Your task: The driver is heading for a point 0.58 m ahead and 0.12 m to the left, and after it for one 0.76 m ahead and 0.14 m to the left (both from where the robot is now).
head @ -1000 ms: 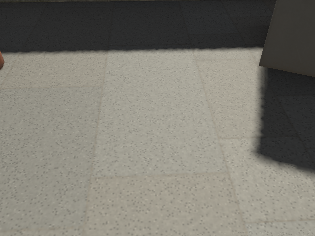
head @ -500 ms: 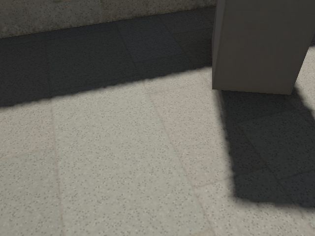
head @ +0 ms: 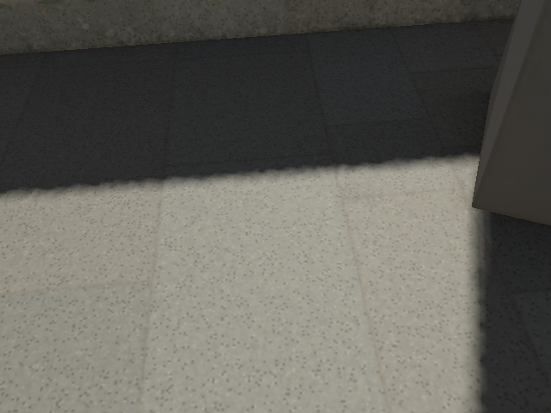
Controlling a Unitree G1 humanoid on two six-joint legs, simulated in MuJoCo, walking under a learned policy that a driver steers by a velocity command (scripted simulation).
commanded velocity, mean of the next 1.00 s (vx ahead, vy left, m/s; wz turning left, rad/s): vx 0.40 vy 0.00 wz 0.30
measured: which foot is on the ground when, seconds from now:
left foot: up 0.00-0.30, down 0.32-0.82, up 0.84-1.00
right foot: down 0.00-0.32, up 0.34-0.78, down 0.80-1.00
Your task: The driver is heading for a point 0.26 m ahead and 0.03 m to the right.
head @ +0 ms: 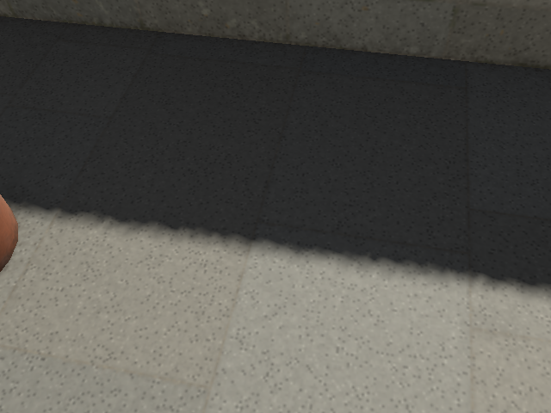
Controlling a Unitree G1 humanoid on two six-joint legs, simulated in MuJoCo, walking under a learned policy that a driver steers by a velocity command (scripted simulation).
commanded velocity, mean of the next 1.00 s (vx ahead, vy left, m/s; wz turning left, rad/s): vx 0.03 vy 0.00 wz -0.16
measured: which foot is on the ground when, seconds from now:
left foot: up 0.00-0.24, down 0.26-1.00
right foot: down 0.00-0.26, up 0.28-0.54, down 0.56-1.00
